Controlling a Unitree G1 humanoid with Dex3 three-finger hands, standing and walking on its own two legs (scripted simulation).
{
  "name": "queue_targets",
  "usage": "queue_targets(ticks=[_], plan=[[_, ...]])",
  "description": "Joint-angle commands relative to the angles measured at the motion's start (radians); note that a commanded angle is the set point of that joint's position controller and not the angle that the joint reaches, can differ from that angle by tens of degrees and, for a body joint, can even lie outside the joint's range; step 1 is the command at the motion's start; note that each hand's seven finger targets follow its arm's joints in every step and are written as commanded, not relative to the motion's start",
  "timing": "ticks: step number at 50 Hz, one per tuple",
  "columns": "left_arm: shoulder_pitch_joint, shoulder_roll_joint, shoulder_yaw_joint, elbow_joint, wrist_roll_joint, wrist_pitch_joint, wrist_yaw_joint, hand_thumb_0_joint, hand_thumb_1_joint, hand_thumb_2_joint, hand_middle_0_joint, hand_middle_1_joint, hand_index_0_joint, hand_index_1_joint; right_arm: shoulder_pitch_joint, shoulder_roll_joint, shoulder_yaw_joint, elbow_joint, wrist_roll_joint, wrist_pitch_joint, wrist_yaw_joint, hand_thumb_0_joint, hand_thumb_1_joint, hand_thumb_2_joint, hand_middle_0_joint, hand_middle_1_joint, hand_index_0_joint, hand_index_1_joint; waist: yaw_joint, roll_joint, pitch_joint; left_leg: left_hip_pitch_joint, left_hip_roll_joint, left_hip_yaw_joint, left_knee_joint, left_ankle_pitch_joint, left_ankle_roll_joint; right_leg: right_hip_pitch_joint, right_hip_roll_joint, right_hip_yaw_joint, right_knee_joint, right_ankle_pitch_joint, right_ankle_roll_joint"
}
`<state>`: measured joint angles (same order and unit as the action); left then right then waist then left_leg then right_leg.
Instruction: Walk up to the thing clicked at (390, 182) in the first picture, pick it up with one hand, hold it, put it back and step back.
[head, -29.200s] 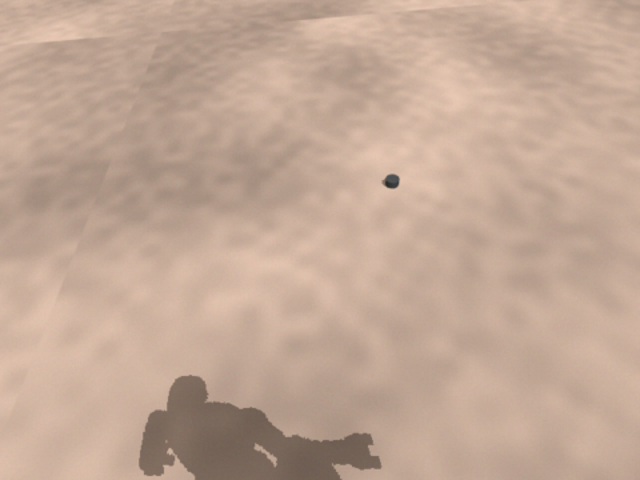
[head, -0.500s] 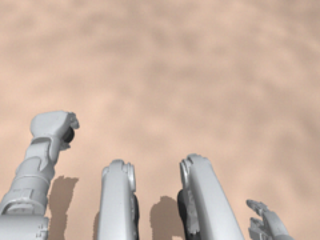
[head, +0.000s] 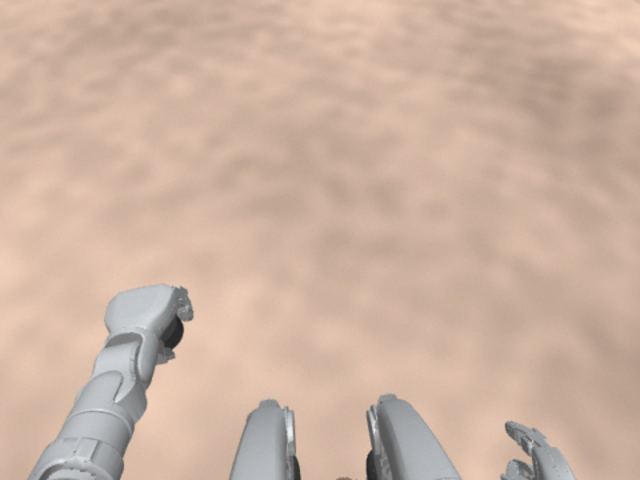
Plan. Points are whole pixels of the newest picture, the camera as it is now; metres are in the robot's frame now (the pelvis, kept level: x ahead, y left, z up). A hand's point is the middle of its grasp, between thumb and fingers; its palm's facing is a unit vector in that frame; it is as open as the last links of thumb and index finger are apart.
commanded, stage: lift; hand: left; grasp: from above
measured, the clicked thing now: (158, 329) +0.36 +0.26 -0.12
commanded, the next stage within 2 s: hold in 0.56 s
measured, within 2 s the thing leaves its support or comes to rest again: neither
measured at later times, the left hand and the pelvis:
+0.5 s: hand (145, 297) +0.35 +0.23 +0.01, palm faces -0.43 -0.08 -0.90, open 7.6 cm; pelvis +0.03 +0.00 +0.10, yaw +0 degrees
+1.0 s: hand (136, 265) +0.37 +0.22 +0.07, palm faces -0.43 -0.06 -0.90, open 7.6 cm; pelvis +0.06 +0.00 +0.13, yaw +0 degrees
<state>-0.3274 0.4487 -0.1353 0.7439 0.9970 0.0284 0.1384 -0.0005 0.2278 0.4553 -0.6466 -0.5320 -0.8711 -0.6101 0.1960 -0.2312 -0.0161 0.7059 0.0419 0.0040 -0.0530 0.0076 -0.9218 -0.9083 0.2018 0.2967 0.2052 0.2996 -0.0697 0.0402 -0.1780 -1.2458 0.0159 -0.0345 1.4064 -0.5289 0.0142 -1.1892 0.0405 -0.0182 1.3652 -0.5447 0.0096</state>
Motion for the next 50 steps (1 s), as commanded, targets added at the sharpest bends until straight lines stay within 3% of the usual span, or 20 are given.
queue_targets(ticks=[1, 6, 10, 12, 13, 17, 18, 29, 32, 33, 38, 48, 50], plan=[[-0.26, 0.18, 0.062, -0.118, 0.0, -0.008, 0.051, 0.0, 0.481, 0.539, -0.855, -0.66, -0.891, -0.625, 0.046, -0.158, -0.061, -0.077, 0.004, -0.039, -0.014, 0.0, -0.912, -0.906, 0.2, 0.3, 0.2, 0.3, -0.004, 0.057, -0.3, 0.411, -0.01, -0.011, -0.338, 0.079, -0.004, 0.24, 0.022, 0.002, -0.309, 0.095, -0.035], [-0.295, 0.134, 0.019, -0.101, 0.008, -0.013, 0.06, 0.0, 0.509, 0.576, -0.869, -0.686, -0.906, -0.649, 0.072, -0.154, -0.063, -0.069, -0.001, -0.048, -0.013, 0.0, -0.911, -0.905, 0.2, 0.3, 0.2, 0.3, -0.013, 0.037, -0.294, 0.518, -0.014, 0.005, -0.408, 0.201, -0.001, 0.365, 0.025, 0.009, -0.4, 0.211, -0.033], [-0.255, 0.15, 0.045, -0.054, 0.01, -0.004, 0.077, 0.0, 0.51, 0.573, -0.878, -0.671, -0.911, -0.639, 0.08, -0.159, -0.065, -0.071, -0.002, -0.045, -0.009, 0.0, -0.91, -0.906, 0.2, 0.3, 0.2, 0.3, 0.01, 0.03, -0.252, 0.587, -0.015, 0.012, -0.488, 0.223, -0.005, 0.437, 0.019, 0.013, -0.471, 0.228, -0.035], [-0.278, 0.136, 0.027, -0.061, 0.015, -0.003, 0.081, 0.0, 0.504, 0.553, -0.882, -0.644, -0.913, -0.613, 0.077, -0.154, -0.066, -0.07, -0.003, -0.043, -0.007, 0.0, -0.912, -0.906, 0.2, 0.3, 0.2, 0.3, 0.006, 0.031, -0.234, 0.616, -0.015, 0.016, -0.518, 0.237, -0.005, 0.459, 0.019, 0.018, -0.501, 0.247, -0.033], [-0.278, 0.145, 0.039, -0.05, 0.014, -0.001, 0.081, 0.0, 0.508, 0.55, -0.883, -0.636, -0.913, -0.606, 0.08, -0.159, -0.067, -0.073, -0.004, -0.043, -0.006, 0.0, -0.912, -0.905, 0.2, 0.3, 0.2, 0.3, 0.002, 0.017, -0.24, 0.636, -0.015, 0.014, -0.53, 0.249, -0.006, 0.485, 0.018, 0.016, -0.515, 0.254, -0.032], [-0.284, 0.136, 0.027, -0.088, 0.009, 0.004, 0.082, 0.0, 0.53, 0.562, -0.906, -0.623, -0.932, -0.597, 0.082, -0.156, -0.07, -0.079, -0.003, -0.04, -0.005, 0.0, -0.91, -0.904, 0.2, 0.3, 0.2, 0.3, 0.017, 0.013, -0.254, 0.706, -0.02, 0.021, -0.574, 0.317, -0.005, 0.567, 0.014, 0.028, -0.569, 0.324, -0.028], [-0.288, 0.132, 0.022, -0.069, 0.009, 0.007, 0.08, 0.0, 0.52, 0.566, -0.897, -0.628, -0.924, -0.601, 0.081, -0.156, -0.068, -0.077, -0.002, -0.039, -0.005, 0.0, -0.91, -0.904, 0.2, 0.3, 0.2, 0.3, 0.003, 0.005, -0.235, 0.707, -0.022, 0.023, -0.585, 0.31, -0.004, 0.565, 0.012, 0.029, -0.58, 0.321, -0.027], [-0.279, 0.126, 0.013, -0.085, -0.006, 0.006, 0.064, 0.0, 0.551, 0.626, -0.924, -0.651, -0.947, -0.629, 0.064, -0.157, -0.072, -0.088, 0.002, -0.033, -0.004, 0.0, -0.903, -0.901, 0.2, 0.3, 0.2, 0.3, 0.023, -0.006, -0.168, 0.808, -0.027, 0.037, -0.711, 0.321, -0.006, 0.677, 0.008, 0.041, -0.708, 0.323, -0.023], [-0.308, 0.103, -0.007, -0.109, -0.01, 0.008, 0.056, 0.0, 0.567, 0.62, -0.925, -0.669, -0.955, -0.639, 0.065, -0.156, -0.073, -0.084, 0.004, -0.033, -0.004, 0.0, -0.903, -0.901, 0.2, 0.3, 0.2, 0.3, 0.015, 0.002, -0.195, 0.862, -0.023, 0.036, -0.725, 0.386, -0.009, 0.706, 0.01, 0.043, -0.714, 0.382, -0.024], [-0.294, 0.13, 0.012, -0.096, -0.007, 0.01, 0.057, 0.0, 0.557, 0.637, -0.919, -0.672, -0.947, -0.645, 0.063, -0.161, -0.075, -0.084, 0.005, -0.031, -0.005, 0.0, -0.902, -0.901, 0.2, 0.3, 0.2, 0.3, 0.024, -0.008, -0.194, 0.87, -0.024, 0.037, -0.73, 0.399, -0.007, 0.72, 0.009, 0.041, -0.721, 0.393, -0.023], [-0.309, 0.122, -0.003, -0.108, -0.001, 0.003, 0.039, 0.0, 0.572, 0.572, -0.916, -0.646, -0.955, -0.607, 0.049, -0.162, -0.075, -0.092, 0.009, -0.025, -0.003, 0.0, -0.902, -0.899, 0.2, 0.3, 0.2, 0.3, 0.024, -0.008, -0.167, 0.899, -0.028, 0.045, -0.764, 0.397, -0.007, 0.747, 0.008, 0.047, -0.754, 0.391, -0.023], [-0.287, 0.14, 0.004, -0.144, -0.003, 0.005, -0.01, 0.0, 0.599, 0.6, -0.928, -0.67, -0.969, -0.629, 0.032, -0.162, -0.075, -0.106, 0.014, -0.014, 0.0, 0.0, -0.898, -0.898, 0.2, 0.3, 0.2, 0.3, 0.041, -0.01, -0.17, 0.955, -0.031, 0.053, -0.795, 0.501, -0.003, 0.82, 0.008, 0.051, -0.786, 0.492, -0.02], [-0.274, 0.123, -0.01, -0.144, 0.0, 0.006, -0.019, 0.0, 0.606, 0.597, -0.928, -0.678, -0.972, -0.634, 0.026, -0.159, -0.071, -0.113, 0.016, -0.011, 0.001, 0.0, -0.898, -0.898, 0.2, 0.3, 0.2, 0.3, 0.043, -0.02, -0.143, 0.952, -0.031, 0.052, -0.81, 0.484, -0.003, 0.825, 0.009, 0.053, -0.796, 0.476, -0.021]])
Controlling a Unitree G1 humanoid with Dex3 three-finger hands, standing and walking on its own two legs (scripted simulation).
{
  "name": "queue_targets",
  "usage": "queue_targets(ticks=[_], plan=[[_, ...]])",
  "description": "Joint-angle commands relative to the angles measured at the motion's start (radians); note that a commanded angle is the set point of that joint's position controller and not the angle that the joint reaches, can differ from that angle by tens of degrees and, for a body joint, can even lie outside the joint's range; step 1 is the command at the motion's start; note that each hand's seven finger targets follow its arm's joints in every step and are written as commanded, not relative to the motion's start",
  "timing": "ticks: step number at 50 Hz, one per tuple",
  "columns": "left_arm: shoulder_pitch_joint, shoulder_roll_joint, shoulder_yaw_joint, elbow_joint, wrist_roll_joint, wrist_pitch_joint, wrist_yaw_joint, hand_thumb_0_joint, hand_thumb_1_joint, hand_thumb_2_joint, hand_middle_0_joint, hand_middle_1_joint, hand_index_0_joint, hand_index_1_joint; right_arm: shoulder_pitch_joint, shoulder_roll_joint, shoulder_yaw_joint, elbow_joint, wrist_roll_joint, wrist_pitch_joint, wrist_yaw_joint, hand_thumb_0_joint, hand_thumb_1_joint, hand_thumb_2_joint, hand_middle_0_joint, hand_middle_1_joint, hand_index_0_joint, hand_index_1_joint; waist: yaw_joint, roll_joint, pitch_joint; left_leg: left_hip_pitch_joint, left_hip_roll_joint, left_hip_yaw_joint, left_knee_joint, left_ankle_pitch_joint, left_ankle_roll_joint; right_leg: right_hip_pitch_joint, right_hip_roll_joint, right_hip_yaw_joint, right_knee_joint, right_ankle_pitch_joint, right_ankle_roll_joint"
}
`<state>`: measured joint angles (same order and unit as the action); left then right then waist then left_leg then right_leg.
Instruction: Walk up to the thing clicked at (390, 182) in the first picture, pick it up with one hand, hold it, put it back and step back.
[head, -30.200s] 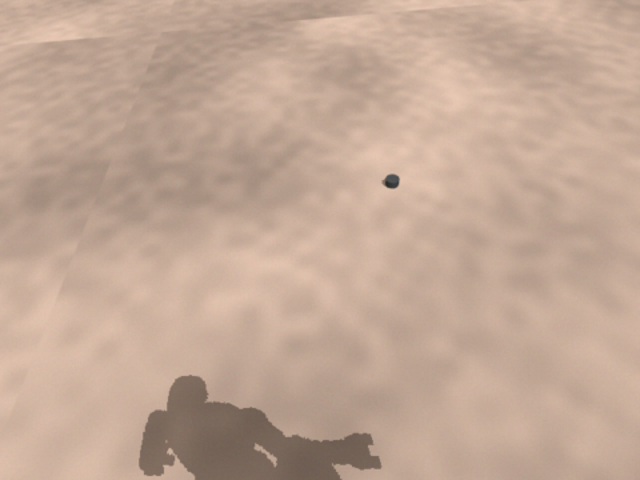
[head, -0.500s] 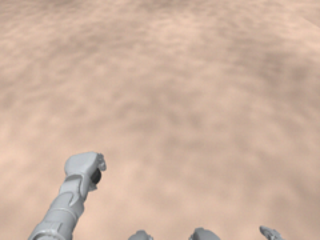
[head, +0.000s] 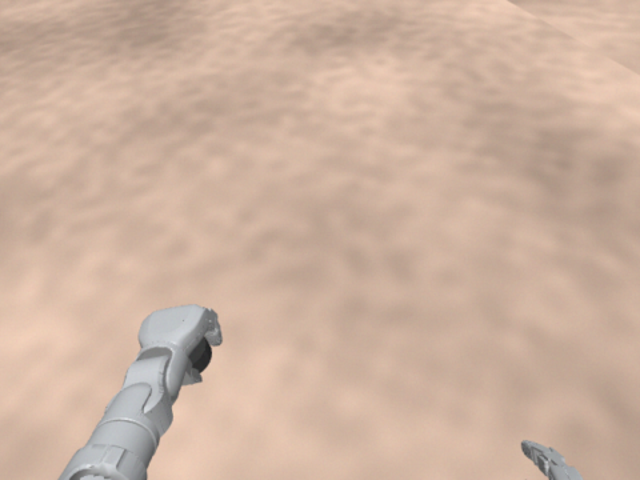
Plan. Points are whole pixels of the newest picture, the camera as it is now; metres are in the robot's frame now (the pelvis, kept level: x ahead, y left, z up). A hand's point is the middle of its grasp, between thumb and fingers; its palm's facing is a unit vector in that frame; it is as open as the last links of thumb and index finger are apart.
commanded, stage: hold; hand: left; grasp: from above
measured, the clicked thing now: (187, 352) +0.33 +0.23 -0.09
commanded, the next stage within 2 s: crouch in 1.56 s
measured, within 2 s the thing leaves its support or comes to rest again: neither
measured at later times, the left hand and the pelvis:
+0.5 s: hand (180, 357) +0.30 +0.22 -0.03, palm faces -0.44 -0.06 -0.90, open 7.6 cm; pelvis +0.00 +0.00 +0.01, yaw +0 degrees
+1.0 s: hand (176, 366) +0.28 +0.22 -0.02, palm faces -0.44 -0.06 -0.90, open 7.6 cm; pelvis -0.01 +0.00 +0.02, yaw +0 degrees
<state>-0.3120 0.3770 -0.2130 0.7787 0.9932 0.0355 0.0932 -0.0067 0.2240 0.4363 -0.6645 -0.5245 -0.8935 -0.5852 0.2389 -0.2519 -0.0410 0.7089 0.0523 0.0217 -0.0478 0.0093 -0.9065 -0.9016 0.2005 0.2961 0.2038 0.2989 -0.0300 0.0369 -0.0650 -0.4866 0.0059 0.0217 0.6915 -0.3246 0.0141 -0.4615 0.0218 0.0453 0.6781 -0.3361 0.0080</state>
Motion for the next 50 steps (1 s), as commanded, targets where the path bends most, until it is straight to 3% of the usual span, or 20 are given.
queue_targets(ticks=[1, 6, 17, 20, 29, 30, 33, 40, 50], plan=[[-0.296, 0.196, 0.07, -0.187, 0.0, -0.002, 0.023, 0.0, 0.601, 0.61, -0.928, -0.662, -0.968, -0.622, -0.018, -0.139, -0.047, -0.119, 0.005, -0.026, -0.004, 0.0, -0.895, -0.897, 0.2, 0.3, 0.2, 0.3, -0.003, -0.016, -0.255, 0.199, -0.022, -0.001, -0.098, 0.271, -0.001, 0.102, 0.025, -0.009, -0.118, 0.265, -0.017], [-0.291, 0.214, 0.078, -0.226, -0.001, -0.006, -0.001, 0.0, 0.614, 0.596, -0.936, -0.66, -0.977, -0.619, -0.023, -0.144, -0.049, -0.131, 0.007, -0.022, -0.004, 0.0, -0.893, -0.898, 0.2, 0.3, 0.2, 0.3, 0.007, -0.015, -0.268, 0.237, -0.017, 0.0, -0.116, 0.319, 0.002, 0.129, 0.028, -0.014, -0.125, 0.298, -0.02], [-0.276, 0.223, 0.086, -0.25, -0.007, -0.008, -0.022, 0.0, 0.603, 0.63, -0.929, -0.677, -0.968, -0.637, -0.049, -0.142, -0.043, -0.15, 0.012, -0.011, -0.005, 0.0, -0.897, -0.899, 0.2, 0.3, 0.2, 0.3, 0.018, -0.011, -0.242, 0.271, -0.016, 0.007, -0.164, 0.309, 0.004, 0.165, 0.024, -0.014, -0.172, 0.288, -0.02], [-0.281, 0.207, 0.064, -0.257, -0.003, -0.009, -0.031, 0.0, 0.598, 0.66, -0.939, -0.674, -0.97, -0.643, -0.061, -0.138, -0.04, -0.153, 0.013, -0.008, -0.007, 0.0, -0.899, -0.9, 0.2, 0.3, 0.2, 0.3, 0.017, -0.018, -0.227, 0.286, -0.014, 0.006, -0.177, 0.31, 0.005, 0.169, 0.024, -0.018, -0.181, 0.291, -0.019], [-0.272, 0.225, 0.085, -0.286, -0.011, -0.01, -0.043, 0.0, 0.579, 0.648, -0.907, -0.689, -0.944, -0.651, -0.081, -0.139, -0.034, -0.163, 0.016, -0.003, -0.009, 0.0, -0.898, -0.899, 0.2, 0.3, 0.2, 0.3, 0.025, -0.013, -0.217, 0.309, -0.016, 0.011, -0.211, 0.282, 0.005, 0.196, 0.019, -0.013, -0.214, 0.262, -0.02], [-0.263, 0.214, 0.071, -0.276, -0.01, -0.01, -0.048, 0.0, 0.57, 0.654, -0.904, -0.696, -0.94, -0.66, -0.088, -0.137, -0.032, -0.163, 0.016, -0.002, -0.01, 0.0, -0.899, -0.9, 0.2, 0.3, 0.2, 0.3, 0.023, -0.015, -0.198, 0.301, -0.013, 0.007, -0.217, 0.276, 0.003, 0.191, 0.021, -0.016, -0.217, 0.252, -0.021], [-0.271, 0.226, 0.087, -0.297, -0.009, -0.016, -0.05, 0.0, 0.551, 0.673, -0.891, -0.71, -0.926, -0.675, -0.089, -0.137, -0.032, -0.167, 0.016, -0.002, -0.011, 0.0, -0.9, -0.9, 0.2, 0.3, 0.2, 0.3, 0.03, -0.011, -0.213, 0.316, -0.012, 0.005, -0.227, 0.271, 0.003, 0.2, 0.021, -0.016, -0.221, 0.245, -0.023], [-0.248, 0.211, 0.071, -0.306, -0.012, -0.01, -0.063, 0.0, 0.563, 0.647, -0.891, -0.705, -0.931, -0.665, -0.118, -0.134, -0.027, -0.179, 0.02, -0.003, -0.012, 0.0, -0.898, -0.899, 0.2, 0.3, 0.199, 0.3, 0.034, -0.019, -0.169, 0.311, -0.012, 0.003, -0.251, 0.224, 0.0, 0.203, 0.02, -0.017, -0.249, 0.192, -0.024], [-0.263, 0.215, 0.077, -0.344, -0.02, -0.02, -0.076, 0.0, 0.532, 0.653, -0.867, -0.712, -0.907, -0.672, -0.131, -0.128, -0.021, -0.179, 0.022, -0.003, -0.018, 0.0, -0.902, -0.901, 0.199, 0.3, 0.199, 0.3, 0.032, -0.027, -0.185, 0.344, -0.02, 0.011, -0.252, 0.239, 0.008, 0.212, 0.011, -0.01, -0.265, 0.214, -0.015]])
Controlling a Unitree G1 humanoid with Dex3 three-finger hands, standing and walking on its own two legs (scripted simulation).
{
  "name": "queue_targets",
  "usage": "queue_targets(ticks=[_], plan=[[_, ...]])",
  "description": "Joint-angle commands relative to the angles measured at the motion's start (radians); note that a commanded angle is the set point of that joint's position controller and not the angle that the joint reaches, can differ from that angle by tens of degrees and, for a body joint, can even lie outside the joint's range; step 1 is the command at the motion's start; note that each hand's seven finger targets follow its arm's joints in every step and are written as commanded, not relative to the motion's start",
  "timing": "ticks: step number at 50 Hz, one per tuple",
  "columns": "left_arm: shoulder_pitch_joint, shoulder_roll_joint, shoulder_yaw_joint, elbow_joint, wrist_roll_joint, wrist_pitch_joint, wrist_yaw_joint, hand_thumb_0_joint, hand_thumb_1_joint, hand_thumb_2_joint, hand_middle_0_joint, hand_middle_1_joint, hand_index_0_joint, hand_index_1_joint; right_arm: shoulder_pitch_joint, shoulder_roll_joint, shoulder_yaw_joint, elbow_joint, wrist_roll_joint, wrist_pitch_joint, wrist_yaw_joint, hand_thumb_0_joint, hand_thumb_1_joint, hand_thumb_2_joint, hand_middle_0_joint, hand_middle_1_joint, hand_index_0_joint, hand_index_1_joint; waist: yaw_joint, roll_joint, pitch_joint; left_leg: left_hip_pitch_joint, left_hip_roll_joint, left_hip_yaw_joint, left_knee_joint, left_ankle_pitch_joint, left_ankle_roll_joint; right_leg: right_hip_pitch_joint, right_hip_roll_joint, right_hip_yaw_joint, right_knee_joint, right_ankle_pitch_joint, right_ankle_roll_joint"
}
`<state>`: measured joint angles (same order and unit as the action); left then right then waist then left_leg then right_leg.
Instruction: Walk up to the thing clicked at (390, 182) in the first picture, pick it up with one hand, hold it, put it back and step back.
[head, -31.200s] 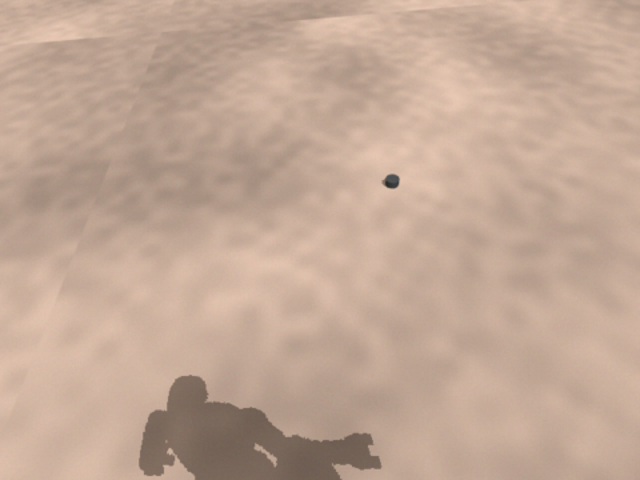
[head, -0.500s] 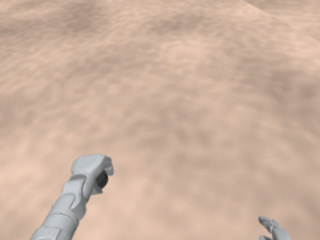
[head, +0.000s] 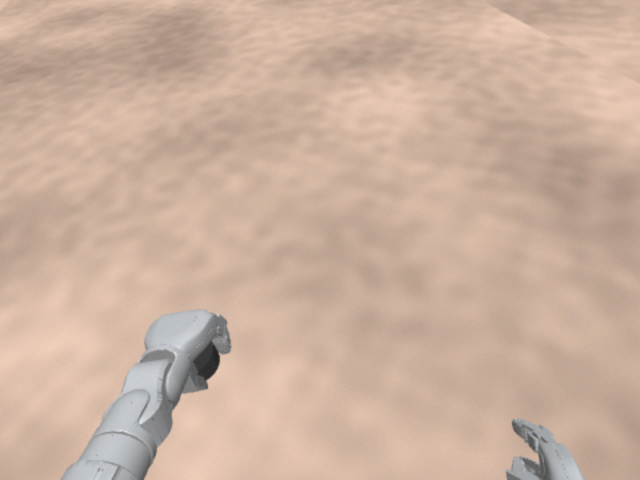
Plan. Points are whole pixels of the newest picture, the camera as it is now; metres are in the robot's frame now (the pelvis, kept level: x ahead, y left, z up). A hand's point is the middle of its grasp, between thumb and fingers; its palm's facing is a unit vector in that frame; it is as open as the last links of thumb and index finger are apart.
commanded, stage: hold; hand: left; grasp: from above
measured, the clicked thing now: (195, 358) +0.31 +0.23 -0.06
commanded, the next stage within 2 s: crouch in 0.56 s
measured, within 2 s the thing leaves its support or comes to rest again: neither
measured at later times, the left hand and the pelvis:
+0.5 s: hand (195, 362) +0.30 +0.22 -0.04, palm faces -0.44 -0.07 -0.90, open 7.6 cm; pelvis +0.00 +0.00 +0.00, yaw +0 degrees
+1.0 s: hand (202, 381) +0.29 +0.23 -0.09, palm faces -0.46 -0.04 -0.89, open 7.5 cm; pelvis +0.00 +0.00 -0.01, yaw +1 degrees
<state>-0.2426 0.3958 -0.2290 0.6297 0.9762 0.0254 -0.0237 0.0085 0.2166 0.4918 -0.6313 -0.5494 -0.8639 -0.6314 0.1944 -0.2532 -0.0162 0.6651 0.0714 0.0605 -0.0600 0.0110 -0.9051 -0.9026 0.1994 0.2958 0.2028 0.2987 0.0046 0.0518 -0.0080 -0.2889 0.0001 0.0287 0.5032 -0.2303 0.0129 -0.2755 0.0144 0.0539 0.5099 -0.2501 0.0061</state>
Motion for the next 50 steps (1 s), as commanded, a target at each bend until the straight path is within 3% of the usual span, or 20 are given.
queue_targets(ticks=[1, 7, 8, 10, 12, 14, 16, 18, 20, 23, 25, 27, 32, 33, 34, 37, 41, 43, 45, 50], plan=[[-0.333, 0.196, 0.087, -0.191, -0.001, -0.01, 0.04, 0.0, 0.523, 0.651, -0.856, -0.722, -0.897, -0.68, -0.086, -0.129, -0.046, -0.134, 0.003, -0.042, -0.006, 0.0, -0.9, -0.901, 0.199, 0.3, 0.199, 0.3, -0.007, -0.048, -0.243, 0.146, -0.015, 0.003, -0.065, 0.154, 0.009, 0.021, 0.02, -0.019, -0.095, 0.137, -0.014], [-0.323, 0.197, 0.095, -0.184, 0.009, -0.01, 0.055, 0.0, 0.51, 0.65, -0.853, -0.707, -0.891, -0.668, -0.093, -0.124, -0.044, -0.133, 0.004, -0.038, -0.007, 0.0, -0.9, -0.9, 0.199, 0.3, 0.199, 0.3, -0.005, -0.037, -0.229, 0.144, -0.013, 0.002, -0.072, 0.144, 0.005, 0.021, 0.021, -0.023, -0.098, 0.124, -0.017], [-0.304, 0.213, 0.117, -0.176, 0.008, -0.009, 0.059, 0.0, 0.517, 0.653, -0.869, -0.694, -0.903, -0.66, -0.09, -0.125, -0.046, -0.13, 0.003, -0.037, -0.007, 0.0, -0.901, -0.901, 0.199, 0.3, 0.199, 0.3, 0.007, -0.034, -0.231, 0.143, -0.015, 0.004, -0.07, 0.151, 0.005, 0.034, 0.02, -0.023, -0.099, 0.129, -0.017], [-0.316, 0.191, 0.09, -0.166, 0.012, -0.009, 0.06, 0.0, 0.502, 0.674, -0.868, -0.691, -0.896, -0.663, -0.088, -0.124, -0.045, -0.127, 0.002, -0.036, -0.006, 0.0, -0.902, -0.902, 0.199, 0.3, 0.199, 0.3, -0.003, -0.045, -0.226, 0.139, -0.014, 0.001, -0.069, 0.162, 0.005, 0.028, 0.021, -0.025, -0.095, 0.14, -0.017], [-0.321, 0.219, 0.118, -0.171, 0.011, -0.011, 0.064, 0.0, 0.516, 0.656, -0.87, -0.684, -0.903, -0.652, -0.088, -0.125, -0.049, -0.124, 0.003, -0.035, -0.007, 0.0, -0.9, -0.901, 0.199, 0.3, 0.199, 0.3, 0.004, -0.027, -0.244, 0.146, -0.014, 0.004, -0.068, 0.175, 0.004, 0.037, 0.021, -0.024, -0.092, 0.152, -0.018], [-0.367, 0.202, 0.089, -0.195, 0.011, -0.017, 0.059, 0.0, 0.515, 0.659, -0.861, -0.715, -0.899, -0.677, -0.08, -0.125, -0.049, -0.123, 0.002, -0.036, -0.007, 0.0, -0.901, -0.901, 0.199, 0.3, 0.199, 0.3, -0.009, -0.033, -0.257, 0.155, -0.012, 0.002, -0.064, 0.183, 0.006, 0.031, 0.022, -0.024, -0.091, 0.165, -0.015], [-0.319, 0.215, 0.115, -0.177, 0.004, -0.016, 0.063, 0.0, 0.524, 0.661, -0.875, -0.702, -0.91, -0.666, -0.085, -0.126, -0.05, -0.126, 0.003, -0.033, -0.008, 0.0, -0.901, -0.901, 0.199, 0.3, 0.199, 0.3, 0.003, -0.019, -0.244, 0.152, -0.017, 0.006, -0.07, 0.163, 0.006, 0.032, 0.018, -0.02, -0.103, 0.143, -0.017], [-0.322, 0.17, 0.069, -0.18, 0.0, -0.016, 0.06, 0.0, 0.534, 0.648, -0.883, -0.705, -0.92, -0.668, -0.092, -0.122, -0.048, -0.129, 0.003, -0.034, -0.008, 0.0, -0.903, -0.902, 0.199, 0.3, 0.199, 0.3, -0.008, -0.047, -0.245, 0.161, -0.013, 0.002, -0.073, 0.171, 0.007, 0.034, 0.021, -0.024, -0.099, 0.153, -0.016], [-0.298, 0.205, 0.11, -0.156, 0.006, -0.012, 0.068, 0.0, 0.5, 0.647, -0.865, -0.682, -0.897, -0.651, -0.084, -0.126, -0.052, -0.124, 0.005, -0.033, -0.009, 0.0, -0.902, -0.902, 0.199, 0.3, 0.199, 0.3, 0.003, -0.045, -0.24, 0.15, -0.018, 0.005, -0.068, 0.176, 0.008, 0.039, 0.017, -0.023, -0.105, 0.158, -0.014], [-0.322, 0.201, 0.093, -0.175, 0.007, -0.014, 0.066, 0.0, 0.514, 0.653, -0.874, -0.69, -0.906, -0.658, -0.086, -0.126, -0.051, -0.126, 0.003, -0.031, -0.008, 0.0, -0.904, -0.902, 0.199, 0.3, 0.199, 0.3, -0.005, -0.036, -0.241, 0.152, -0.015, 0.004, -0.069, 0.184, 0.005, 0.041, 0.019, -0.026, -0.099, 0.166, -0.017], [-0.302, 0.217, 0.118, -0.161, 0.006, -0.014, 0.069, 0.0, 0.5, 0.649, -0.88, -0.663, -0.905, -0.638, -0.08, -0.127, -0.052, -0.126, 0.005, -0.029, -0.008, 0.0, -0.906, -0.903, 0.199, 0.3, 0.199, 0.3, 0.008, -0.026, -0.232, 0.142, -0.012, 0.001, -0.075, 0.174, 0.003, 0.046, 0.021, -0.027, -0.099, 0.151, -0.021], [-0.299, 0.191, 0.095, -0.16, 0.009, -0.016, 0.069, 0.0, 0.491, 0.648, -0.86, -0.682, -0.891, -0.651, -0.073, -0.126, -0.053, -0.125, 0.003, -0.029, -0.006, 0.0, -0.904, -0.902, 0.199, 0.3, 0.199, 0.3, -0.001, -0.035, -0.236, 0.142, -0.01, -0.002, -0.074, 0.182, 0.002, 0.042, 0.024, -0.03, -0.093, 0.16, -0.022], [-0.332, 0.2, 0.095, -0.175, 0.007, -0.016, 0.069, 0.0, 0.479, 0.654, -0.858, -0.682, -0.887, -0.654, -0.073, -0.13, -0.058, -0.123, 0.004, -0.028, -0.007, 0.0, -0.906, -0.903, 0.199, 0.3, 0.199, 0.3, -0.006, -0.03, -0.25, 0.167, -0.011, -0.002, -0.071, 0.216, 0.003, 0.049, 0.023, -0.03, -0.094, 0.193, -0.021], [-0.322, 0.192, 0.095, -0.169, 0.004, -0.016, 0.071, 0.0, 0.525, 0.578, -0.87, -0.732, -0.926, -0.674, -0.07, -0.131, -0.057, -0.122, 0.004, -0.028, -0.006, 0.0, -0.926, -0.914, 0.2, 0.301, 0.2, 0.301, -0.005, -0.023, -0.242, 0.166, -0.011, 0.0, -0.073, 0.204, 0.002, 0.046, 0.022, -0.029, -0.097, 0.182, -0.021], [-0.3, 0.183, 0.092, -0.162, 0.004, -0.015, 0.073, 0.0, 0.445, 0.552, -0.79, -0.689, -0.846, -0.635, -0.075, -0.129, -0.057, -0.125, 0.004, -0.028, -0.006, 0.0, -0.883, -0.897, 0.2, 0.3, 0.201, 0.3, -0.004, -0.032, -0.242, 0.166, -0.011, -0.001, -0.074, 0.205, 0.002, 0.044, 0.023, -0.03, -0.096, 0.182, -0.021], [-0.26, 0.175, 0.092, -0.118, 0.012, -0.013, 0.082, 0.0, 0.465, 0.559, -0.831, -0.644, -0.87, -0.605, -0.075, -0.128, -0.056, -0.127, 0.003, -0.025, -0.004, 0.0, -0.889, -0.899, 0.199, 0.3, 0.2, 0.3, -0.003, -0.071, -0.204, 0.137, -0.015, 0.001, -0.068, 0.195, 0.006, 0.038, 0.019, -0.032, -0.103, 0.176, -0.017], [-0.262, 0.151, 0.082, -0.083, 0.038, -0.025, 0.122, 0.0, 0.473, 0.56, -0.848, -0.612, -0.881, -0.579, -0.056, -0.126, -0.059, -0.118, -0.001, -0.021, 0.002, 0.0, -0.888, -0.899, 0.199, 0.3, 0.2, 0.3, -0.017, -0.072, -0.201, 0.114, -0.02, 0.003, -0.048, 0.178, 0.004, 0.002, 0.016, -0.031, -0.083, 0.165, -0.019], [-0.268, 0.156, 0.098, -0.028, 0.049, -0.03, 0.161, 0.0, 0.488, 0.534, -0.85, -0.613, -0.89, -0.574, -0.043, -0.128, -0.062, -0.105, -0.006, -0.017, 0.005, 0.0, -0.887, -0.898, 0.199, 0.3, 0.2, 0.3, -0.02, -0.082, -0.198, 0.087, -0.019, 0.003, -0.023, 0.181, 0.004, -0.019, 0.016, -0.033, -0.062, 0.169, -0.017], [-0.29, 0.134, 0.08, 0.037, 0.064, -0.033, 0.201, 0.0, 0.499, 0.563, -0.879, -0.597, -0.908, -0.568, -0.029, -0.13, -0.065, -0.093, -0.014, -0.015, 0.013, 0.0, -0.89, -0.9, 0.199, 0.3, 0.199, 0.3, -0.038, -0.088, -0.181, 0.037, -0.018, -0.002, 0.014, 0.162, 0.002, -0.072, 0.016, -0.036, -0.028, 0.152, -0.02], [-0.458, 0.127, 0.078, 0.134, 0.12, -0.058, 0.294, 0.0, 0.546, 0.538, -0.893, -0.631, -0.937, -0.588, 0.026, -0.142, -0.083, -0.048, -0.039, -0.027, 0.03, 0.0, -0.893, -0.898, 0.199, 0.299, 0.199, 0.299, -0.072, -0.031, -0.288, -0.108, -0.016, -0.004, 0.201, 0.107, -0.006, -0.265, 0.017, -0.033, 0.141, 0.107, -0.026]])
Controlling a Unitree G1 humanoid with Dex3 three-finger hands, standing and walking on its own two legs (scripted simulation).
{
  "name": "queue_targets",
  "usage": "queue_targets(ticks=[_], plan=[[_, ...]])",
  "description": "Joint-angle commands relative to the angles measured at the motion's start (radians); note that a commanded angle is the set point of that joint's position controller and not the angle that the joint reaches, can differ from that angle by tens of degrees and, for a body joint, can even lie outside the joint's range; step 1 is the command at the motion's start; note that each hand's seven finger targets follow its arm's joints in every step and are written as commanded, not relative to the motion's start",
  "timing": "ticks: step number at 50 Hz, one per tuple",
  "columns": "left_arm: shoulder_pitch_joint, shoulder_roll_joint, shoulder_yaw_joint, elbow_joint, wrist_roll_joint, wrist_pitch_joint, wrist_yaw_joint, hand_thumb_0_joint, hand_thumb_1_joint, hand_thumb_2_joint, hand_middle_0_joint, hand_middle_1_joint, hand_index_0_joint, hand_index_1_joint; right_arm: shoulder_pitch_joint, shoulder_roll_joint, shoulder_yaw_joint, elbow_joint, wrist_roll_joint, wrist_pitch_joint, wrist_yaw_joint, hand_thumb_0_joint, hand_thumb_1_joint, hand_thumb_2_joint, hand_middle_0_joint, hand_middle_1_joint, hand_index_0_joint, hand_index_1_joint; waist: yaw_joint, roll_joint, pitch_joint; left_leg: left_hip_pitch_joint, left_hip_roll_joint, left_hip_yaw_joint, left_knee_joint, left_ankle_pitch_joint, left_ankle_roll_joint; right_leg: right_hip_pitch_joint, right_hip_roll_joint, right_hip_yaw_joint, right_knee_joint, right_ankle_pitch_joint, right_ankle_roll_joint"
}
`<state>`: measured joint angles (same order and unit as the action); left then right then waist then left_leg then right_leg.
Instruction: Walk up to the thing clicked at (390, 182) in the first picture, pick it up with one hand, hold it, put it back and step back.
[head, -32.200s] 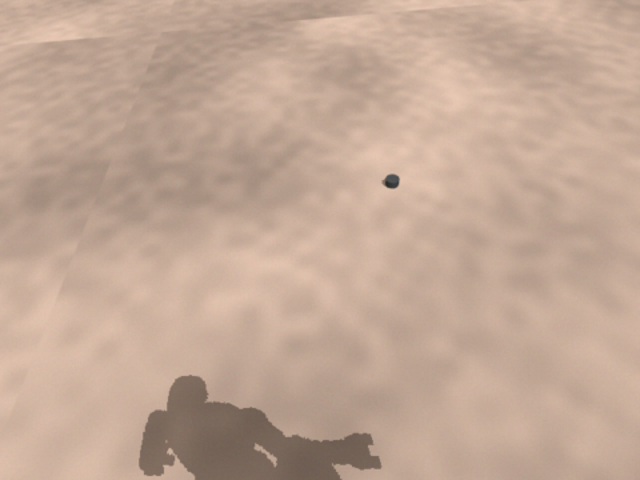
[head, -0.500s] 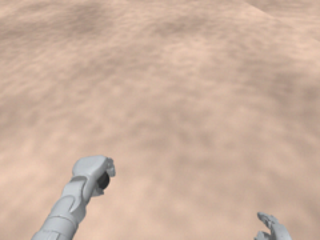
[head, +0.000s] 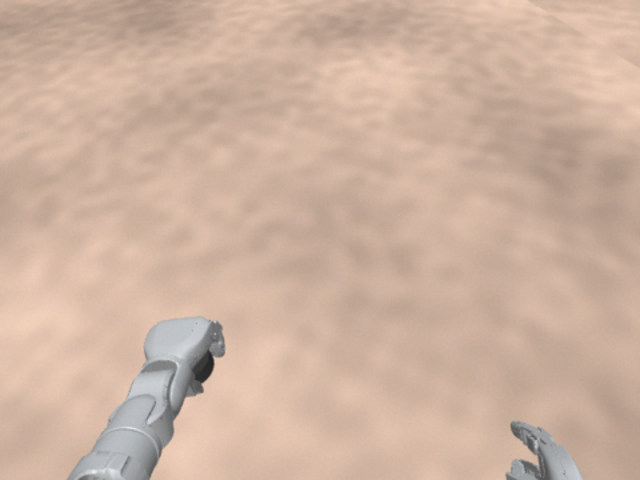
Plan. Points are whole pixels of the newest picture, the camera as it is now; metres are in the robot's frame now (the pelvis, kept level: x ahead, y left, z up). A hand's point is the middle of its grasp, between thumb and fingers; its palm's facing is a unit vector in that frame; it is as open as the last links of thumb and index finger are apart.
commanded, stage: crouch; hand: left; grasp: from above
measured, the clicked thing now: (190, 362) +0.32 +0.23 -0.11
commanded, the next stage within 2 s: lower in 1.60 s
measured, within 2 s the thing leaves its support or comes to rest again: neither
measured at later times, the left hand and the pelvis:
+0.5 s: hand (226, 389) +0.34 +0.23 -0.33, palm faces -0.43 +0.02 -0.90, open 7.4 cm; pelvis -0.06 +0.01 -0.20, yaw -1 degrees
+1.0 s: hand (242, 403) +0.36 +0.24 -0.51, palm faces -0.46 -0.03 -0.89, open 7.4 cm; pelvis -0.06 +0.00 -0.33, yaw -4 degrees
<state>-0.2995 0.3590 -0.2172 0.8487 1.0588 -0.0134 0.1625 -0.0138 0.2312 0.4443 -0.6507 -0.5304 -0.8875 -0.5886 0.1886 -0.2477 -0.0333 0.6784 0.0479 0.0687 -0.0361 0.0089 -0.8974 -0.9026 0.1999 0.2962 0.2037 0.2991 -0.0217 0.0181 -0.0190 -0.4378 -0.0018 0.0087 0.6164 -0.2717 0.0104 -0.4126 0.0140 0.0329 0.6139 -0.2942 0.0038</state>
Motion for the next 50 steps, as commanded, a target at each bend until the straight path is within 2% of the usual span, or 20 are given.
queue_targets(ticks=[1, 4, 5, 9, 10, 16, 17, 19, 21, 22, 26, 27, 30, 31, 32, 35, 43, 45, 48, 50], plan=[[-0.412, 0.153, 0.067, -0.048, 0.046, -0.025, 0.128, 0.0, 0.546, 0.541, -0.9, -0.62, -0.941, -0.58, 0.049, -0.148, -0.071, -0.057, -0.02, -0.041, 0.009, 0.0, -0.894, -0.898, 0.199, 0.299, 0.199, 0.299, -0.049, -0.004, -0.302, 0.001, -0.011, 0.01, 0.136, 0.136, -0.008, -0.172, 0.02, -0.018, 0.091, 0.134, -0.027], [-0.467, 0.172, 0.097, 0.036, 0.084, -0.038, 0.182, 0.0, 0.544, 0.538, -0.887, -0.636, -0.934, -0.59, 0.075, -0.157, -0.085, -0.054, -0.035, -0.053, 0.02, 0.0, -0.893, -0.897, 0.199, 0.299, 0.199, 0.299, -0.05, 0.032, -0.379, -0.148, -0.007, 0.005, 0.292, 0.123, -0.007, -0.317, 0.026, -0.024, 0.236, 0.116, -0.036], [-0.457, 0.152, 0.093, 0.083, 0.094, -0.038, 0.196, 0.0, 0.561, 0.524, -0.892, -0.635, -0.943, -0.585, 0.08, -0.158, -0.088, -0.052, -0.04, -0.056, 0.023, 0.0, -0.893, -0.897, 0.199, 0.299, 0.199, 0.299, -0.057, 0.011, -0.407, -0.198, -0.008, 0.008, 0.342, 0.116, -0.001, -0.363, 0.028, -0.028, 0.277, 0.111, -0.034], [-0.503, 0.183, 0.127, 0.176, 0.096, -0.039, 0.235, 0.0, 0.553, 0.535, -0.894, -0.643, -0.942, -0.594, 0.099, -0.175, -0.097, -0.048, -0.053, -0.071, 0.025, 0.0, -0.896, -0.898, 0.199, 0.299, 0.199, 0.299, -0.059, 0.042, -0.493, -0.375, -0.012, -0.008, 0.493, 0.042, 0.003, -0.542, 0.031, -0.045, 0.435, 0.04, -0.038], [-0.52, 0.205, 0.138, 0.167, 0.104, -0.041, 0.244, 0.0, 0.549, 0.547, -0.902, -0.631, -0.945, -0.589, 0.102, -0.178, -0.1, -0.052, -0.055, -0.073, 0.023, 0.0, -0.897, -0.898, 0.199, 0.299, 0.199, 0.299, -0.052, 0.039, -0.524, -0.43, -0.016, -0.009, 0.522, 0.013, 0.005, -0.567, 0.031, -0.048, 0.47, 0.02, -0.039], [-0.594, 0.235, 0.171, 0.153, 0.103, -0.037, 0.254, 0.0, 0.593, 0.54, -0.937, -0.616, -0.979, -0.574, 0.117, -0.191, -0.108, -0.038, -0.073, -0.088, 0.018, 0.0, -0.894, -0.897, 0.199, 0.299, 0.199, 0.299, -0.069, 0.097, -0.686, -0.588, -0.007, -0.047, 0.694, -0.056, 0.002, -0.79, 0.027, -0.069, 0.683, -0.048, -0.048], [-0.597, 0.257, 0.192, 0.157, 0.101, -0.033, 0.258, 0.0, 0.577, 0.53, -0.926, -0.612, -0.969, -0.569, 0.116, -0.192, -0.107, -0.032, -0.077, -0.091, 0.017, 0.0, -0.895, -0.898, 0.199, 0.299, 0.199, 0.299, -0.065, 0.103, -0.695, -0.609, -0.004, -0.056, 0.709, -0.062, 0.0, -0.82, 0.026, -0.074, 0.712, -0.059, -0.049], [-0.638, 0.265, 0.188, 0.145, 0.102, -0.032, 0.26, 0.0, 0.555, 0.562, -0.924, -0.623, -0.96, -0.588, 0.119, -0.188, -0.107, -0.037, -0.08, -0.093, 0.015, 0.0, -0.898, -0.9, 0.199, 0.299, 0.199, 0.299, -0.079, 0.091, -0.732, -0.665, -0.008, -0.053, 0.746, -0.13, 0.004, -0.855, 0.027, -0.077, 0.744, -0.108, -0.051], [-0.625, 0.273, 0.197, 0.218, 0.105, -0.031, 0.255, 0.0, 0.542, 0.551, -0.91, -0.617, -0.949, -0.579, 0.124, -0.193, -0.101, -0.022, -0.088, -0.1, 0.018, 0.0, -0.898, -0.899, 0.199, 0.299, 0.199, 0.299, -0.099, 0.057, -0.668, -0.773, -0.009, -0.061, 0.796, -0.195, 0.009, -0.937, 0.025, -0.08, 0.784, -0.163, -0.049], [-0.664, 0.302, 0.211, 0.185, 0.1, -0.04, 0.253, 0.0, 0.539, 0.552, -0.9, -0.625, -0.942, -0.584, 0.122, -0.195, -0.102, -0.023, -0.092, -0.104, 0.02, 0.0, -0.896, -0.898, 0.199, 0.299, 0.199, 0.299, -0.092, 0.077, -0.696, -0.787, -0.011, -0.063, 0.818, -0.224, 0.009, -0.964, 0.024, -0.08, 0.807, -0.189, -0.05], [-0.696, 0.288, 0.195, 0.229, 0.097, -0.07, 0.248, 0.0, 0.564, 0.542, -0.923, -0.612, -0.966, -0.57, 0.115, -0.189, -0.09, -0.017, -0.1, -0.121, 0.026, 0.0, -0.898, -0.899, 0.199, 0.299, 0.2, 0.299, -0.119, 0.077, -0.689, -0.891, -0.017, -0.075, 0.897, -0.336, 0.008, -1.089, 0.021, -0.087, 0.879, -0.291, -0.052], [-0.713, 0.32, 0.212, 0.233, 0.097, -0.079, 0.252, 0.0, 0.584, 0.551, -0.938, -0.618, -0.982, -0.575, 0.121, -0.192, -0.09, -0.012, -0.102, -0.126, 0.029, 0.0, -0.899, -0.899, 0.199, 0.299, 0.199, 0.299, -0.123, 0.061, -0.712, -0.901, -0.016, -0.072, 0.925, -0.341, 0.013, -1.104, 0.023, -0.087, 0.886, -0.297, -0.05], [-0.741, 0.352, 0.224, 0.225, 0.11, -0.099, 0.265, 0.0, 0.595, 0.594, -0.946, -0.634, -0.987, -0.594, 0.121, -0.194, -0.081, 0.003, -0.11, -0.141, 0.038, 0.0, -0.897, -0.899, 0.199, 0.299, 0.2, 0.299, -0.12, 0.098, -0.767, -0.939, -0.018, -0.065, 0.993, -0.325, 0.013, -1.149, 0.023, -0.088, 0.946, -0.282, -0.05], [-0.779, 0.361, 0.226, 0.194, 0.112, -0.108, 0.273, 0.0, 0.602, 0.586, -0.955, -0.627, -0.995, -0.587, 0.121, -0.188, -0.079, 0.008, -0.114, -0.144, 0.041, 0.0, -0.899, -0.899, 0.199, 0.299, 0.2, 0.299, -0.124, 0.118, -0.799, -0.943, -0.018, -0.056, 1.023, -0.313, 0.013, -1.156, 0.026, -0.086, 0.96, -0.272, -0.05], [-0.746, 0.348, 0.223, 0.249, 0.122, -0.109, 0.276, 0.0, 0.626, 0.608, -0.966, -0.659, -1.011, -0.615, 0.132, -0.193, -0.072, 0.018, -0.119, -0.148, 0.047, 0.0, -0.903, -0.901, 0.199, 0.299, 0.199, 0.299, -0.139, 0.113, -0.784, -0.946, -0.016, -0.064, 1.039, -0.287, 0.013, -1.184, 0.021, -0.095, 0.983, -0.248, -0.047], [-0.781, 0.392, 0.25, 0.231, 0.129, -0.117, 0.3, 0.0, 0.661, 0.627, -1.004, -0.647, -1.041, -0.61, 0.131, -0.182, -0.066, 0.024, -0.126, -0.153, 0.059, 0.0, -0.904, -0.902, 0.199, 0.299, 0.199, 0.299, -0.122, 0.151, -0.835, -0.967, -0.016, -0.05, 1.093, -0.258, 0.015, -1.203, 0.028, -0.098, 1.021, -0.224, -0.049], [-0.757, 0.359, 0.253, 0.3, 0.141, -0.109, 0.316, 0.0, 0.66, 0.612, -1.02, -0.596, -1.05, -0.567, 0.13, -0.183, -0.064, 0.044, -0.146, -0.149, 0.093, 0.0, -0.908, -0.903, 0.199, 0.299, 0.199, 0.299, -0.132, 0.201, -0.842, -0.981, -0.004, -0.063, 1.197, -0.152, 0.012, -1.299, 0.032, -0.122, 1.143, -0.139, -0.048], [-0.734, 0.378, 0.274, 0.315, 0.143, -0.111, 0.32, 0.0, 0.671, 0.592, -1.016, -0.607, -1.052, -0.571, 0.134, -0.188, -0.063, 0.047, -0.151, -0.149, 0.101, 0.0, -0.909, -0.903, 0.199, 0.299, 0.199, 0.299, -0.13, 0.187, -0.84, -1.006, -0.004, -0.06, 1.225, -0.128, 0.014, -1.291, 0.033, -0.126, 1.166, -0.112, -0.045], [-0.758, 0.363, 0.261, 0.313, 0.146, -0.121, 0.318, 0.0, 0.645, 0.594, -1.005, -0.585, -1.035, -0.555, 0.125, -0.194, -0.065, 0.054, -0.156, -0.149, 0.111, 0.0, -0.907, -0.902, 0.199, 0.299, 0.199, 0.299, -0.141, 0.213, -0.808, -1.033, 0.002, -0.072, 1.246, -0.131, 0.007, -1.35, 0.032, -0.134, 1.214, -0.121, -0.048], [-0.779, 0.403, 0.284, 0.3, 0.15, -0.128, 0.323, 0.0, 0.61, 0.574, -0.985, -0.567, -1.014, -0.539, 0.125, -0.198, -0.064, 0.058, -0.156, -0.147, 0.116, 0.0, -0.91, -0.904, 0.199, 0.299, 0.199, 0.299, -0.133, 0.226, -0.819, -1.038, 0.004, -0.069, 1.272, -0.121, 0.009, -1.36, 0.037, -0.134, 1.233, -0.112, -0.048]])
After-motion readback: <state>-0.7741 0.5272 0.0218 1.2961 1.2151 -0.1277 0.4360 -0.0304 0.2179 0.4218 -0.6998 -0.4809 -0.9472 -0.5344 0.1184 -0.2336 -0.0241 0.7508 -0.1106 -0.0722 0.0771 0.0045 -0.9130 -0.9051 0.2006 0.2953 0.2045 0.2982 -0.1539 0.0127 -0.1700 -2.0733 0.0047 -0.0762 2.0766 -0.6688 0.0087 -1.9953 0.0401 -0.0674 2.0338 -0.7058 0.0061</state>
